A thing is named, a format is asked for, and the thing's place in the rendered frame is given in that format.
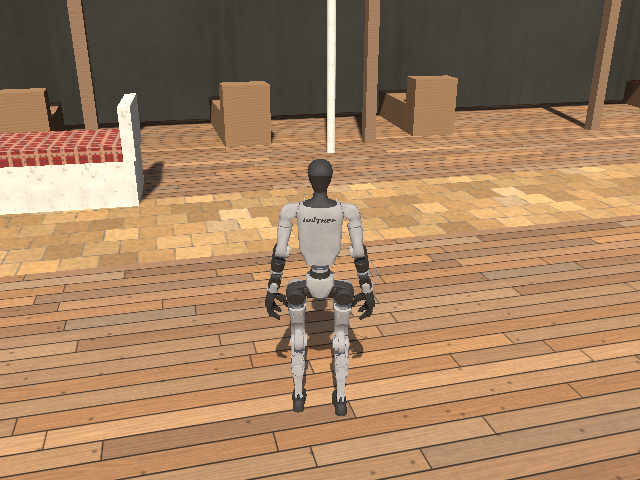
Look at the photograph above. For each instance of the robot right foot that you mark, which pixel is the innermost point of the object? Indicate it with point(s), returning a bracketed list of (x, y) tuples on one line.
[(340, 407)]

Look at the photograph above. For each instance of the robot left hand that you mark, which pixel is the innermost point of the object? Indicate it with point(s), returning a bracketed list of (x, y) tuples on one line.
[(271, 305)]

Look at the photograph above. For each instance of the robot right forearm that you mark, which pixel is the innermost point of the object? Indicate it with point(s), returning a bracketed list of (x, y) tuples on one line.
[(363, 272)]

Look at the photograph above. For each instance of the robot left forearm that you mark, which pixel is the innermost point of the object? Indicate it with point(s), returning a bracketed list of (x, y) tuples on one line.
[(276, 272)]

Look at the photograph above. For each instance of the robot left upper arm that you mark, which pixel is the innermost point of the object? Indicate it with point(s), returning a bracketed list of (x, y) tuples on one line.
[(288, 212)]

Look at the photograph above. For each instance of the robot right upper arm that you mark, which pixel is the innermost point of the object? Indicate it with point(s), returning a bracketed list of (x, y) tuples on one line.
[(352, 213)]

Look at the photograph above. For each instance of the robot torso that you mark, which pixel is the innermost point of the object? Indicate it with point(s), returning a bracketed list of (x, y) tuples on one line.
[(319, 235)]

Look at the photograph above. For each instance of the robot right hand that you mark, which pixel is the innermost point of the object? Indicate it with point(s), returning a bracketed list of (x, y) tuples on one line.
[(368, 305)]

